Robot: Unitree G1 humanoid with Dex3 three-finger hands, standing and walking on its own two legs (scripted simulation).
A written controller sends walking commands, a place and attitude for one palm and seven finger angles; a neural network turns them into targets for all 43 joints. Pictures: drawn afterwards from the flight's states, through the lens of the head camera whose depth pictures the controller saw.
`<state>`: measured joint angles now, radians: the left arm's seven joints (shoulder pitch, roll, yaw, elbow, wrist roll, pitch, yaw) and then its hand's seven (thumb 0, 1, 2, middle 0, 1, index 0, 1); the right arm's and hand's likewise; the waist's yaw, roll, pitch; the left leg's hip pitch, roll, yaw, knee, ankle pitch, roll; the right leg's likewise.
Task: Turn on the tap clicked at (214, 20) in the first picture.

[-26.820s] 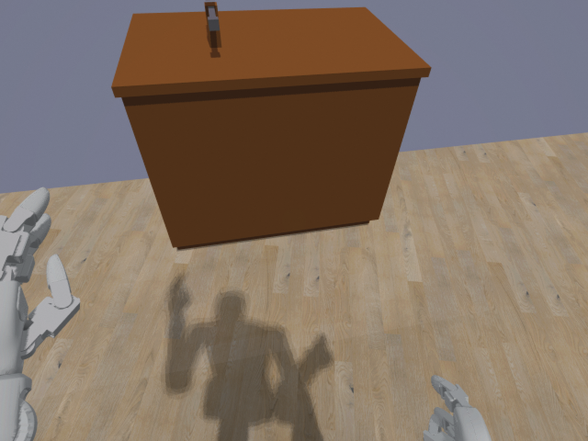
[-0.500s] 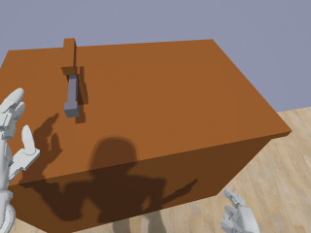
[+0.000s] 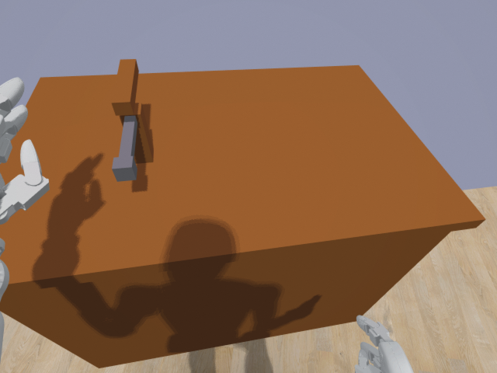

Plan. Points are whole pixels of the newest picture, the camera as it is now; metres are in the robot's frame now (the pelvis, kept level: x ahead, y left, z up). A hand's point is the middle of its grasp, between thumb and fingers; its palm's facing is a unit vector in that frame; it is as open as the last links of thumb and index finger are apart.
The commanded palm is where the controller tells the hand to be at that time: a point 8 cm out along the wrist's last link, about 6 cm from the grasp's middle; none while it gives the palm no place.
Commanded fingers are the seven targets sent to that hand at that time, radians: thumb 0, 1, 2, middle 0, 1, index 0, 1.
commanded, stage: turn the palm inward beside the body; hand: left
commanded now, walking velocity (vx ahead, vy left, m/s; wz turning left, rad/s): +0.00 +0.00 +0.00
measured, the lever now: (125, 168) +0.35 +0.24 +0.14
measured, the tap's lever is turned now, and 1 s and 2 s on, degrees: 0 0 0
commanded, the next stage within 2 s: none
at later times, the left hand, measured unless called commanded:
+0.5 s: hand (97, 249) +0.20 +0.21 +0.17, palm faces +0.43 -0.84 -0.34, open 7.4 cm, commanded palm +0.14 +0.25 +0.19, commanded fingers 0.00 0.90 0.90 -0.20 -0.30 -0.20 -0.30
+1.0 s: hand (109, 249) +0.20 +0.19 +0.18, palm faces +0.42 -0.87 -0.25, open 7.4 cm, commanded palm +0.14 +0.23 +0.19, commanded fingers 0.00 0.90 0.90 -0.20 -0.30 -0.20 -0.30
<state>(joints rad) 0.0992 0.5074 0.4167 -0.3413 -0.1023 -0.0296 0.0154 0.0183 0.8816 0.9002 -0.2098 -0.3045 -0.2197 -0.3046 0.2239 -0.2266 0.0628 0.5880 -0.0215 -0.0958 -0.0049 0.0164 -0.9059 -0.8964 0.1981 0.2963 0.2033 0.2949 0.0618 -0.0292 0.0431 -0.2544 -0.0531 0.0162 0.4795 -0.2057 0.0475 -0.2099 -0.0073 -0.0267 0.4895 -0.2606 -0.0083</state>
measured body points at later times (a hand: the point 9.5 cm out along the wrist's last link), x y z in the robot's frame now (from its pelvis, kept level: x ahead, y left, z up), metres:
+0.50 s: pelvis -0.02 -0.07 -0.02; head -0.04 -0.10 +0.43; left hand +0.17 +0.25 +0.19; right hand +0.20 -0.27 -0.10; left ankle +0.03 +0.08 -0.74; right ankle +0.00 -0.12 -0.74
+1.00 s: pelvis +0.01 -0.06 -0.01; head -0.01 -0.09 +0.43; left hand +0.17 +0.23 +0.20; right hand +0.23 -0.27 -0.08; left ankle +0.03 +0.08 -0.74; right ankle +0.00 -0.12 -0.74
